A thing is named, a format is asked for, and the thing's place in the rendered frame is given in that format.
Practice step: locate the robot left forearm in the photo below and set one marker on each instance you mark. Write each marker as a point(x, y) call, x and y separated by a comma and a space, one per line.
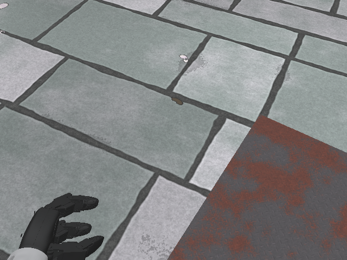
point(28, 254)

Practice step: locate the left robot hand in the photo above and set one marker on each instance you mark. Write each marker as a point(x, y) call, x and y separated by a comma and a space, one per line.
point(45, 232)

